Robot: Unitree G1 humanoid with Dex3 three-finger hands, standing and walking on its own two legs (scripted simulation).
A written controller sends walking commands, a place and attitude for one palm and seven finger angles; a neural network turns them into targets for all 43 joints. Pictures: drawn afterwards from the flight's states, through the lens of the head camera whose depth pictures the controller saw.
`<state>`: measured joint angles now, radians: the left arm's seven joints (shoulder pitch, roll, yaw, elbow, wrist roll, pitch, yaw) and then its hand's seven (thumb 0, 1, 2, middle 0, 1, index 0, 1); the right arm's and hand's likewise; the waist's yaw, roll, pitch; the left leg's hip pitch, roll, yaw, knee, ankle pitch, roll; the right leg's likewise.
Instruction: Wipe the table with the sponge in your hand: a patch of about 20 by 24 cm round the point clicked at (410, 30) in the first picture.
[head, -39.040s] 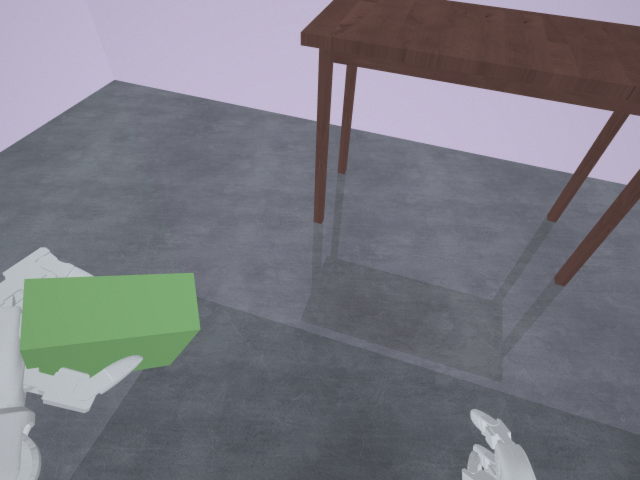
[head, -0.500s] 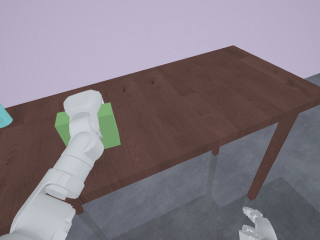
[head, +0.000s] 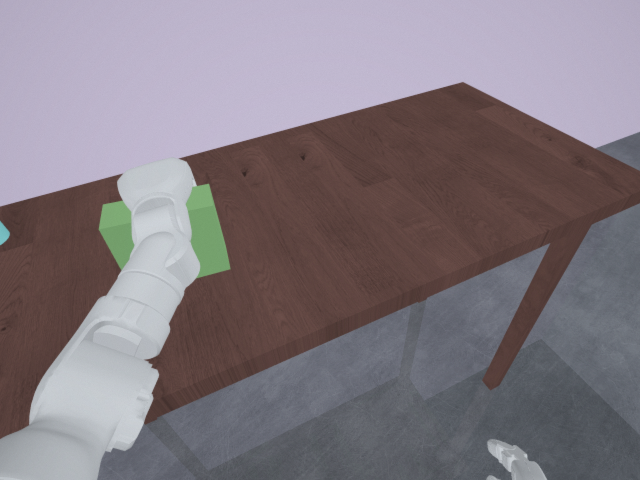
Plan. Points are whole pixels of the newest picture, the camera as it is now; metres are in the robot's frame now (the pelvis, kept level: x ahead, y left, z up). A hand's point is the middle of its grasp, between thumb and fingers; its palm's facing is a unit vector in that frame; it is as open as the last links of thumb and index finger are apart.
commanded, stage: wipe back along the third lane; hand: left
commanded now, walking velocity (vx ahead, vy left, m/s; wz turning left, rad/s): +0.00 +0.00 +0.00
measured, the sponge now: (175, 250) +0.41 +0.23 +0.09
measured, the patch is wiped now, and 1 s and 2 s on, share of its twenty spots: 0.95 0.95 0.95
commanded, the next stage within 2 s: slide back across to the middle lane in 1.70 s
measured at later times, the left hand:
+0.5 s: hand (166, 222) +0.41 +0.23 +0.14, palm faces +0.10 -0.05 -0.99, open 9.6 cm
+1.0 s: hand (181, 248) +0.36 +0.19 +0.15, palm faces +0.18 -0.11 -0.98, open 9.6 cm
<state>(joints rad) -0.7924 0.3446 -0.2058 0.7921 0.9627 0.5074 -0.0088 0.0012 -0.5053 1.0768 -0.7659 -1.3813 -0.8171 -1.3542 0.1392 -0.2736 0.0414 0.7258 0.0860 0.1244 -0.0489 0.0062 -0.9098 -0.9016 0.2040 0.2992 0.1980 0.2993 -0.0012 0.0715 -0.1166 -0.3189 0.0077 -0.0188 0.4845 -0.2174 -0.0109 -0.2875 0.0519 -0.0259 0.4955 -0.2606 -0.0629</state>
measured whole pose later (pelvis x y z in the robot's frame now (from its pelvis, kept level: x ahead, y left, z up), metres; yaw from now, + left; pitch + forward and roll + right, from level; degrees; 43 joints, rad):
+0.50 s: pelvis +0.02 +0.03 +0.00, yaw +0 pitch +2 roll +0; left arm -0.64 0.28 -0.31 0.54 0.94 0.66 0.06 0.00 -0.47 1.08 -0.72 -1.44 -0.77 -1.42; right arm 0.07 -0.27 0.03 0.70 0.10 0.16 0.01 0.01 -0.91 -0.90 0.20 0.30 0.20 0.30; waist 0.04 0.09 -0.13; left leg -0.28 -0.02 -0.01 0.48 -0.24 0.02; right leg -0.23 0.02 -0.02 0.47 -0.28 -0.03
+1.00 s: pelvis +0.02 +0.02 +0.00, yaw +1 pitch -1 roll +0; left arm -0.43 0.26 -0.41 0.16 0.96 0.75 0.02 0.02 -0.45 1.08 -0.70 -1.45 -0.76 -1.42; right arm 0.00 -0.25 0.06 0.64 0.10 0.23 0.05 0.01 -0.91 -0.90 0.20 0.30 0.20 0.30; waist 0.08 0.09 -0.11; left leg -0.23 -0.02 -0.01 0.52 -0.27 0.01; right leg -0.19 0.02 -0.02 0.52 -0.31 -0.04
